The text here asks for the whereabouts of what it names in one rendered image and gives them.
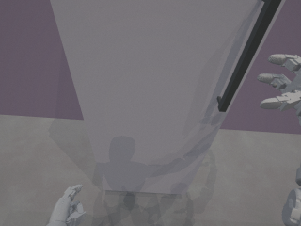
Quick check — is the robot right hand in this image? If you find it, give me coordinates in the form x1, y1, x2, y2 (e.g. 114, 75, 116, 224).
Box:
257, 54, 301, 112

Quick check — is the fridge door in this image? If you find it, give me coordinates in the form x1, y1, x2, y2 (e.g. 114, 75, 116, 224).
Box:
50, 0, 286, 195

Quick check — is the right robot upper arm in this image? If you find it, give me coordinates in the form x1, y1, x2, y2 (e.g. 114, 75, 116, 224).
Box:
281, 188, 301, 226

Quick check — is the robot left hand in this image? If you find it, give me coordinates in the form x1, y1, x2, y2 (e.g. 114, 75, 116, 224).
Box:
49, 184, 86, 226

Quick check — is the handle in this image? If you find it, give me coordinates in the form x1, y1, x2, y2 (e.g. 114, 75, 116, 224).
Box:
216, 0, 281, 112

